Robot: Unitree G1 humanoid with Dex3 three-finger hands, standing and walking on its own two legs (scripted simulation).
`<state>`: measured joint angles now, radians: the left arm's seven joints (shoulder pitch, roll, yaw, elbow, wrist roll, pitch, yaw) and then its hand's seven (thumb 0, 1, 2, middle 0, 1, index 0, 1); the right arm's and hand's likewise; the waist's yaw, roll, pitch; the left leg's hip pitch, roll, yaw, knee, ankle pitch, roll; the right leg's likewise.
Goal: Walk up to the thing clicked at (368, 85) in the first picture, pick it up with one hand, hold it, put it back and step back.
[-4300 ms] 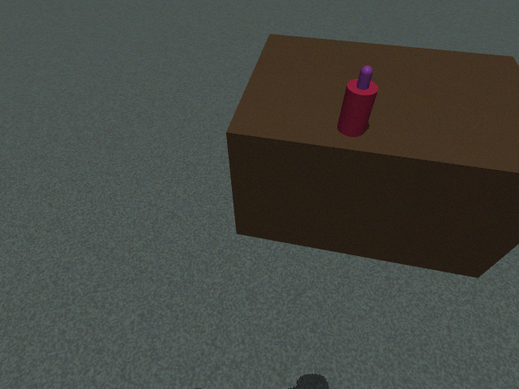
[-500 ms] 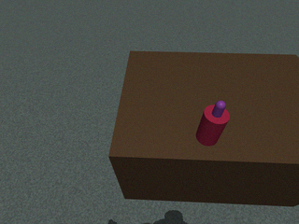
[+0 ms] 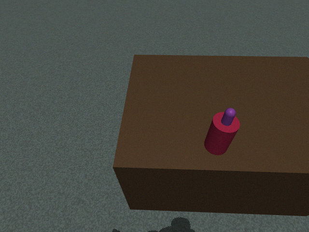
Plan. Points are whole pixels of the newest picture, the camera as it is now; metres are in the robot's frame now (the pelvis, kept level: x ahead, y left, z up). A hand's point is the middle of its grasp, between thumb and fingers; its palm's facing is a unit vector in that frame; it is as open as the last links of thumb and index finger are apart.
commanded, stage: stand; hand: right
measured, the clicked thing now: (222, 129) +0.46 -0.22 -0.08
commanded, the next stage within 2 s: rise first in 1.86 s
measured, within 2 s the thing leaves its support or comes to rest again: neither
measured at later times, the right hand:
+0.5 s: hand out of the picture +0.09 -0.26 -0.16, palm faces -0.03 +0.94 -0.34, open 7.4 cm
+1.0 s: hand out of the picture +0.06 -0.26 -0.16, palm faces -0.04 +0.94 -0.33, open 7.4 cm
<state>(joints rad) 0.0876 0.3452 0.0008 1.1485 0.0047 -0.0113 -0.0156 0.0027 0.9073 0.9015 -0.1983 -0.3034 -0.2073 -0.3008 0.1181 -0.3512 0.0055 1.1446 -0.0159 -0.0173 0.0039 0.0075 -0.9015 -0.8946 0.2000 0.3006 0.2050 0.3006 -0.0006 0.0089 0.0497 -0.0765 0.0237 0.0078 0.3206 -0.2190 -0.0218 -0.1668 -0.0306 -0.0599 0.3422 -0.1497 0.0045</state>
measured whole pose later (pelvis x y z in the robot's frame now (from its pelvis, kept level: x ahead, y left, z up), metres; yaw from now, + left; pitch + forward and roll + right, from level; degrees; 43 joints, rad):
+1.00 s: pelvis +0.00 -0.01 +0.00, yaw +0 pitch -2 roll +0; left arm 0.10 0.35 0.00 1.15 0.01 -0.01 -0.01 0.00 0.91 0.90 -0.20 -0.30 -0.21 -0.30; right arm 0.14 -0.36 0.01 1.14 -0.02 -0.01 0.00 0.01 -0.90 -0.89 0.20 0.30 0.20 0.30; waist 0.00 0.01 0.05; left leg -0.05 0.04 0.01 0.31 -0.21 -0.04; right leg -0.15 -0.01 -0.06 0.34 -0.15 -0.01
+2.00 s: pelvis +0.01 -0.01 +0.00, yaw +0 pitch -1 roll +0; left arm 0.11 0.35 0.00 1.12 -0.01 -0.01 -0.01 0.00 0.90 0.89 -0.19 -0.29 -0.20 -0.29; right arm 0.13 -0.36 0.01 1.10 0.00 -0.01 0.00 0.01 -0.89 -0.89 0.19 0.29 0.20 0.29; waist 0.00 0.01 0.05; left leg -0.06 0.04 0.01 0.32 -0.23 -0.03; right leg -0.16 -0.02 -0.06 0.35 -0.16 -0.01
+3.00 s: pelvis +0.01 +0.02 +0.00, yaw -2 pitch -1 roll -1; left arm 0.21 0.25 0.08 0.66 -0.03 -0.06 0.08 -0.01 -0.52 0.08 -0.06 -0.07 -0.07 -0.07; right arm 0.29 -0.30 -0.19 0.41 0.04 -0.07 -0.07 -0.01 0.50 -0.06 0.05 0.06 0.06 0.06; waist -0.02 -0.01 0.03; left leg -0.12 0.02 0.04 0.42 -0.29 0.00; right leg -0.20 -0.03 -0.03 0.39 -0.18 0.03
